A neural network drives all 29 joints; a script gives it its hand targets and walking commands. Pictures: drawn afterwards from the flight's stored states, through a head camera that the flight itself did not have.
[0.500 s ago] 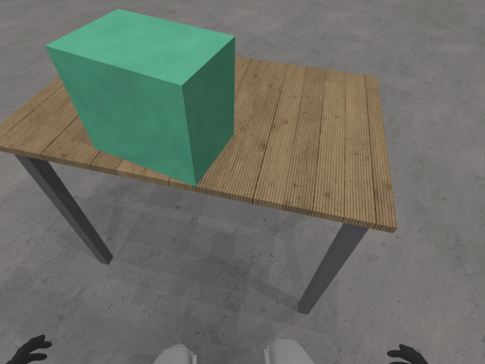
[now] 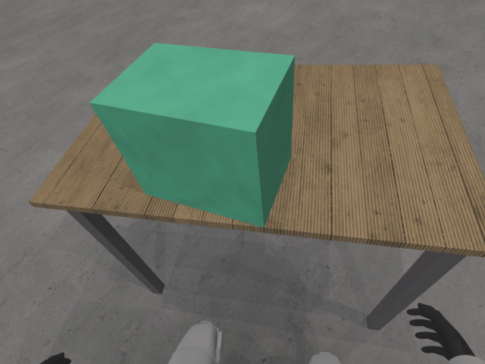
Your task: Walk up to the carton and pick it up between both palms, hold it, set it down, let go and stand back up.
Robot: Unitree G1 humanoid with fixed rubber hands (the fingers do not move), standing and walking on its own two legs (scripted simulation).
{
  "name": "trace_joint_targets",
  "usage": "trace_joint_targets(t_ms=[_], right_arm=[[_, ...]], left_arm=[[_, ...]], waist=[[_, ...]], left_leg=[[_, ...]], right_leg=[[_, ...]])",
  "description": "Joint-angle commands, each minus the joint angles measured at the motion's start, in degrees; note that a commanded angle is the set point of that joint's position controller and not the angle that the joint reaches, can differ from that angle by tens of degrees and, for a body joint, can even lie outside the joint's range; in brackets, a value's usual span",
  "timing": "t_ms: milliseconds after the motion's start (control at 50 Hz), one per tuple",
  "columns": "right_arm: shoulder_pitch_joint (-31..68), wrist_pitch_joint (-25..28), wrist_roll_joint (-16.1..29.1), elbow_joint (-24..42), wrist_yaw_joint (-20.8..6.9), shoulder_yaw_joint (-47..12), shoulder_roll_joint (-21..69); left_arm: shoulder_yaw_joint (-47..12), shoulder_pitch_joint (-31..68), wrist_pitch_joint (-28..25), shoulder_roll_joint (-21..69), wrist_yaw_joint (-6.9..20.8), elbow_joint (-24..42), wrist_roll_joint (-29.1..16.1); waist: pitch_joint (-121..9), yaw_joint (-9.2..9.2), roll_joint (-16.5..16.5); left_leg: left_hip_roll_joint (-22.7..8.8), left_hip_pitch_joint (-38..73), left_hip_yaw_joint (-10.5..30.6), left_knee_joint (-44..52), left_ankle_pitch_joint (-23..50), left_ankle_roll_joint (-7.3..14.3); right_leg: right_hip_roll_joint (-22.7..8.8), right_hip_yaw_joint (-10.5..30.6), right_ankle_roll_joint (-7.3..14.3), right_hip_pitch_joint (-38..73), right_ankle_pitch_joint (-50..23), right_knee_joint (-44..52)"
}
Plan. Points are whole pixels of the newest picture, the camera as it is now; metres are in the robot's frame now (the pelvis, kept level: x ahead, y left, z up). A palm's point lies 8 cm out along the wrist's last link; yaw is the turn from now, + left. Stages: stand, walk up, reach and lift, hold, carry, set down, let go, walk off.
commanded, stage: walk up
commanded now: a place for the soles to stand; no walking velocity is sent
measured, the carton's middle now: (209, 135) +0.49 +0.10 +0.10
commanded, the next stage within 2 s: stand in 1.70 s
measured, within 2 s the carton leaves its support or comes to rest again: neither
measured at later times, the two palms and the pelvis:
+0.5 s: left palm (31, 303) +0.20 +0.42 -0.05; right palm out of the picture +0.08 -0.18 -0.07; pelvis +0.05 +0.15 +0.02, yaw -8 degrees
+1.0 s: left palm (29, 308) +0.20 +0.44 -0.07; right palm out of the picture +0.12 -0.16 -0.06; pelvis +0.07 +0.16 +0.05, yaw -11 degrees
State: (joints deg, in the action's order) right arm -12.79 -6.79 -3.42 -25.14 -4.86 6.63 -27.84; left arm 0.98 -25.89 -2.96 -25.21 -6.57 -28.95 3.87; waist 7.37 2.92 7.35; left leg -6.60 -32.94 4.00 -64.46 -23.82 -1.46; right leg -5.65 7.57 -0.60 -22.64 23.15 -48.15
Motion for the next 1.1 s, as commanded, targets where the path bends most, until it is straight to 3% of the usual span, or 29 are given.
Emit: trace_joint_targets(t_ms=[0, 20, 40, 60, 80, 100, 120, 140, 180, 260, 280, 320, 340, 360, 380, 400, 420, 440, 460, 500, 520, 540, 600, 680, 700, 840, 980, 1040, 1080], right_arm=[[0.39, 2.31, 1.04, 7.65, 0.1, 2.75, -6.74], [-3.2, 2.71, 1.31, 5.98, 0.02, 2.94, -6.95], [-8.8, 3.74, 1.29, 3.58, 0.24, 3.79, -8.99], [-11.08, 4.56, 0.45, 2.8, 0.48, 4.0, -12.02], [-8.94, 4.92, 1.02, 4.39, 1.03, 4.64, -16.78], [-7.54, 4.75, 1.74, 4.66, 1.09, 5.14, -18.18], [-5.03, 4.37, 2.37, 5.07, 1.29, 4.74, -14.88], [-3.54, 3.95, 2.11, 4.84, 1.72, 4.09, -12.94], [-0.59, 4.01, 2.63, 4.21, 2.7, 2.6, -10.41], [-1.13, 6.63, 2.87, 0.89, 4.45, 0.09, -8.43], [-0.63, 7.07, 2.47, 0.4, 4.61, -0.47, -9.14], [0.65, 7.45, 2.95, -0.9, 4.47, -1.33, -9.42], [-0.18, 7.57, 3.38, -2.58, 4.29, -1.89, -8.16], [-0.99, 8.08, 3.65, -3.33, 4.12, -2.97, -5.88], [-3.75, 7.96, 4.89, -4.5, 3.73, -2.75, -6.2], [-4.14, 7.16, 5.18, -6.23, 4.24, -1.47, -9.16], [-3.41, 7.26, 4.93, -6.52, 4.22, -2.0, -8.91], [-3.82, 7.71, 5.02, -7.83, 4.13, -2.36, -8.24], [-3.64, 8.46, 4.61, -8.42, 4.28, -1.98, -9.77], [-0.73, 9.84, 3.95, -9.95, 4.59, -2.28, -9.6], [-1.04, 10.2, 4.05, -11.41, 4.56, -2.94, -9.23], [-0.67, 10.6, 4.12, -12.63, 4.63, -3.21, -9.37], [-0.33, 10.46, 4.42, -15.37, 4.78, -3.73, -9.0], [1.88, 9.7, 4.54, -17.33, 5.01, -3.84, -7.99], [3.19, 9.66, 4.35, -17.95, 4.97, -4.06, -7.6], [6.03, 9.56, 4.07, -22.69, 4.93, -3.53, -6.27], [7.25, 9.46, 3.85, -26.58, 5.02, -2.69, -4.87], [7.51, 9.43, 3.84, -27.92, 5.23, -2.47, -4.97], [7.68, 9.44, 3.73, -28.82, 5.25, -2.4, -4.34]], left_arm=[[7.85, 2.39, -0.32, -19.67, -0.71, 5.7, -0.32], [7.5, 5.27, 0.19, -19.43, -0.51, 6.04, -0.72], [6.36, 5.43, 0.72, -16.69, -0.34, 5.4, -0.93], [4.19, 2.74, 0.97, -9.42, -0.19, 5.61, -2.25], [4.22, 4.05, 0.83, -9.91, -1.09, 7.13, -3.71], [5.67, 7.87, 0.93, -14.53, -2.58, 7.85, -4.35], [5.75, 7.11, 0.97, -15.9, -2.1, 5.64, -4.69], [5.59, 4.27, 1.08, -15.01, -1.62, 2.78, -4.85], [5.71, 0.56, 1.41, -13.66, -0.2, 0.38, -4.2], [5.24, 4.79, 2.1, -11.47, 3.5, -0.34, -3.2], [4.81, 3.9, 2.15, -9.73, 4.37, -1.05, -3.28], [4.83, 2.97, 1.58, -9.15, 5.41, -3.39, -3.31], [4.97, 3.69, 1.22, -9.95, 5.52, -4.2, -3.12], [5.2, 4.86, 0.94, -11.6, 5.54, -4.59, -2.66], [5.75, 8.91, 0.48, -15.02, 5.29, -3.83, -2.57], [5.77, 12.64, 0.22, -14.33, 5.05, -3.41, -3.03], [4.36, 13.82, 0.05, -11.02, 5.33, -4.22, -3.36], [3.81, 14.94, -0.1, -10.96, 5.52, -5.13, -3.65], [3.38, 15.76, -0.03, -10.75, 5.77, -6.3, -4.38], [3.22, 14.83, 0.55, -9.7, 6.51, -8.38, -4.67], [3.18, 15.26, 0.9, -9.52, 6.42, -9.29, -4.71], [3.21, 14.93, 0.9, -9.72, 6.35, -10.57, -4.75], [2.57, 16.71, 0.93, -8.23, 6.3, -13.61, -5.01], [2.3, 17.94, 1.63, -7.98, 6.2, -18.31, -4.48], [2.16, 17.85, 1.64, -7.61, 6.08, -19.06, -4.39], [1.94, 20.24, 1.24, -7.47, 6.01, -24.86, -4.18], [2.04, 20.2, 0.9, -7.07, 5.65, -28.77, -3.9], [1.84, 19.81, 0.54, -6.27, 5.6, -29.8, -4.06], [1.82, 19.88, 0.41, -6.02, 5.37, -30.12, -3.99]], waist=[[-6.87, -1.42, -20.92], [-6.96, -4.24, -19.48], [-9.41, -7.46, -12.6], [-11.66, -8.92, 3.46], [-11.18, -9.29, 11.53], [-7.31, -10.48, 10.69], [-3.87, -9.26, 4.71], [-3.43, -6.75, 2.82], [-5.47, -3.54, 4.77], [-1.79, -2.61, -1.92], [-3.07, -2.0, -0.27], [-3.97, -0.19, -0.35], [-4.54, 0.38, -2.86], [-5.7, 0.71, -7.54], [-6.67, -1.85, -14.78], [-3.49, -2.09, -11.99], [-3.76, -3.04, -8.21], [-3.97, -3.84, -8.12], [-4.64, -4.17, -8.64], [-5.27, -2.22, -9.18], [-4.95, -1.58, -11.07], [-5.94, -1.37, -10.03], [-8.37, -2.1, -3.92], [-9.4, -2.65, -3.88], [-9.13, -2.03, -2.62], [-7.53, -3.13, -4.65], [-7.69, -3.68, -7.5], [-7.91, -3.28, -7.59], [-8.12, -3.22, -9.75]], left_leg=[[0.29, 9.3, -3.07, 13.41, 2.41, 1.98], [1.5, 19.73, -4.65, 21.52, 5.15, 2.48], [4.64, 31.2, -3.51, 25.03, 2.97, 2.85], [-2.68, 34.78, 10.22, 31.9, -6.34, 5.84], [-14.74, 28.53, 28.96, 41.78, -3.62, 13.87], [-17.75, 20.66, 32.39, 44.91, -7.33, 18.97], [-14.7, 17.5, 24.41, 43.79, -5.9, 18.79], [-12.54, 17.57, 19.3, 41.35, -4.4, 17.76], [-11.7, 14.05, 14.31, 40.03, -3.25, 16.51], [-13.29, 12.92, 14.52, 41.27, -0.64, 13.74], [-12.49, 14.05, 12.03, 40.49, 1.08, 12.87], [-10.4, 8.12, 6.94, 37.73, 3.51, 9.53], [-9.22, 5.62, 4.77, 35.42, 3.83, 6.95], [-7.28, -0.21, 2.07, 29.4, 3.89, 3.94], [0.21, 5.87, -3.78, 23.77, -0.93, 0.3], [0.29, 17.83, -3.35, 22.89, -2.84, 1.62], [0.85, 20.26, -2.67, 29.27, 0.23, 2.55], [0.28, 21.21, -1.61, 33.93, 5.5, 2.86], [-1.94, 23.34, 0.72, 38.36, 7.3, 3.58], [-8.31, 18.96, 7.7, 45.03, 6.4, 5.59], [-8.97, 16.22, 6.21, 43.92, 12.53, 5.24], [-7.69, 18.59, 3.65, 43.25, 17.68, 4.64], [-6.9, 23.69, -0.24, 43.16, 31.02, 2.53], [-7.7, 25.68, -0.46, 46.2, 24.5, 2.43], [-7.3, 25.01, -1.47, 46.53, 21.61, 2.87], [-5.85, 26.31, -4.04, 49.04, 13.21, 3.94], [-4.72, 29.77, -5.52, 49.31, 9.14, 4.31], [-3.89, 30.96, -6.0, 49.14, 11.29, 4.11], [-3.93, 32.08, -5.74, 49.05, 13.04, 4.29]], right_leg=[[-7.8, 10.97, 11.74, -1.0, -2.79, 14.01], [-5.68, 5.72, 9.49, -7.51, -0.94, 10.03], [-1.97, 1.39, 6.76, -14.72, 2.73, -2.16], [4.05, -1.14, 3.69, -22.6, 15.1, -17.3], [8.75, -3.29, 0.01, -26.48, 18.2, -25.59], [6.05, 0.2, 0.61, -23.59, 17.02, -30.71], [5.62, -0.35, 0.7, -21.43, 12.89, -33.0], [5.3, -0.17, 1.15, -19.31, 9.78, -32.25], [3.4, -2.88, 0.99, -10.37, 7.85, -25.68], [2.21, -2.7, 2.37, -3.88, 8.5, -8.54], [2.25, -3.6, 2.94, -0.97, 8.14, -2.39], [3.28, -5.21, 4.55, 13.04, -1.95, 13.28], [3.22, -2.21, 4.69, 18.98, -6.67, 20.86], [-1.72, 9.02, 5.81, 25.5, -5.46, 24.07], [-10.56, 22.42, 11.4, 13.83, 4.3, 27.57], [-11.87, 21.45, 14.91, -0.62, 7.69, 26.02], [-9.48, 16.4, 12.92, -1.02, 5.46, 25.53], [-7.02, 11.69, 10.34, 0.96, -1.48, 23.67], [-3.51, 8.24, 6.99, 0.72, -6.42, 21.08], [1.79, 0.93, 3.7, 7.31, -10.89, 16.74], [1.18, 0.77, 3.83, 12.07, -11.23, 18.22], [1.09, 2.15, 3.99, 12.37, -15.01, 18.57], [1.09, 1.2, 3.77, 12.51, -18.71, 19.67], [1.73, 0.42, 3.23, 12.17, -14.77, 21.66], [1.46, 0.52, 3.12, 13.33, -15.41, 22.36], [1.01, 0.31, 3.25, 12.53, -19.28, 25.45], [0.31, 1.28, 3.61, 10.64, -22.1, 27.94], [-0.23, 2.47, 3.82, 10.51, -22.65, 29.04], [-0.37, 2.64, 3.74, 10.23, -23.61, 29.38]])
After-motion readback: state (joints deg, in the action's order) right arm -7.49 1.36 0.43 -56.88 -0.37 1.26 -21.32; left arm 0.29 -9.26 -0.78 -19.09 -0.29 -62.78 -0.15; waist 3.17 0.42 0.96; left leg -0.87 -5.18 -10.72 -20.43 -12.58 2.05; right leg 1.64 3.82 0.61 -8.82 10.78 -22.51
